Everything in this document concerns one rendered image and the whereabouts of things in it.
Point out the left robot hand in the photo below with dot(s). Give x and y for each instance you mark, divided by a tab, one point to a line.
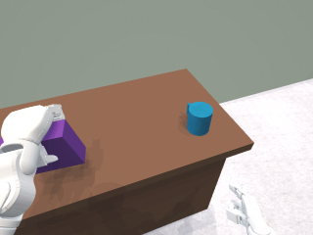
32	124

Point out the right robot hand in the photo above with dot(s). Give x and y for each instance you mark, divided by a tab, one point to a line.
248	207

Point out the sponge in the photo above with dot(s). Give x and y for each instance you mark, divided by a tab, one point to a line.
61	141

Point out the robot right forearm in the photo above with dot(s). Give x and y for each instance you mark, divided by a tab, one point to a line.
257	225

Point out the robot left forearm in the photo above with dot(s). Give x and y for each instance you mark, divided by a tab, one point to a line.
18	165

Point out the table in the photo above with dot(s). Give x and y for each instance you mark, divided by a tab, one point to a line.
143	168

